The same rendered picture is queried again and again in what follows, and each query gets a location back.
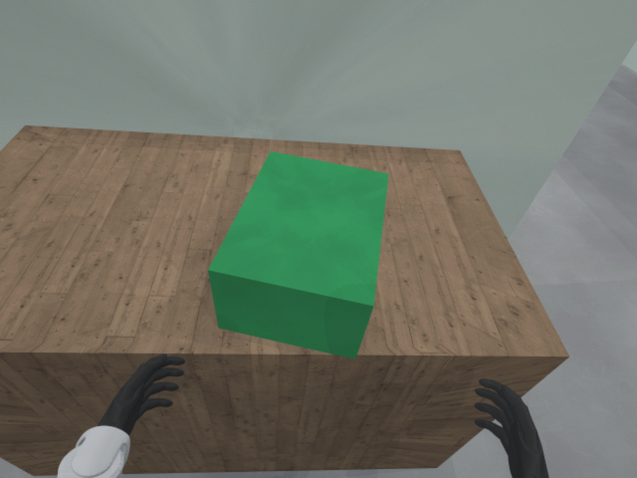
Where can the pedestal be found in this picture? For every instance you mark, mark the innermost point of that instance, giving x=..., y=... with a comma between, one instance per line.
x=106, y=238

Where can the carton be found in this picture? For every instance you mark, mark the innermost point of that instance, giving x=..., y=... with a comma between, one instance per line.
x=299, y=263

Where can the robot right hand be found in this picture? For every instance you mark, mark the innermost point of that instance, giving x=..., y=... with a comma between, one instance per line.
x=517, y=433

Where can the robot left forearm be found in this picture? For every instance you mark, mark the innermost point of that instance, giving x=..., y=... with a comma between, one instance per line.
x=101, y=452

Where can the robot left hand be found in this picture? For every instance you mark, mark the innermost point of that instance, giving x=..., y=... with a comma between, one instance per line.
x=131, y=402

